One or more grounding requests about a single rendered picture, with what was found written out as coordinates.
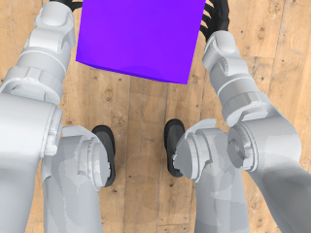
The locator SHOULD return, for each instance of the robot right hand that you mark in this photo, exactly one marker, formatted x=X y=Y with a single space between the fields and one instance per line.
x=219 y=20

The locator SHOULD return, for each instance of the left robot shin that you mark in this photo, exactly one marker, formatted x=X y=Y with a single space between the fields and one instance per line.
x=67 y=131

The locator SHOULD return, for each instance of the robot right thigh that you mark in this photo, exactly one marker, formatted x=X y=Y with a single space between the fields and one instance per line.
x=221 y=205

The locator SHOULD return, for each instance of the robot left hand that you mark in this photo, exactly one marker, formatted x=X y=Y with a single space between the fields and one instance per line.
x=72 y=5

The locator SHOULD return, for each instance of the carton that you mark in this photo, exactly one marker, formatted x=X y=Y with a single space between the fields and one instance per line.
x=149 y=39

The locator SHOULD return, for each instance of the right robot upper arm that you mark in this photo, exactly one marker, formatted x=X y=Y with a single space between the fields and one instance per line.
x=268 y=149

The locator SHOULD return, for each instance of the robot right forearm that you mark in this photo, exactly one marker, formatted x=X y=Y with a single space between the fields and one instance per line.
x=235 y=87

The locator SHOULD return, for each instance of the robot left forearm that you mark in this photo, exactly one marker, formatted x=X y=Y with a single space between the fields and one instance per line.
x=44 y=59

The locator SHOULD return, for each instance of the left robot upper arm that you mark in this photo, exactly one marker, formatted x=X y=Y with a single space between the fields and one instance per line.
x=29 y=130

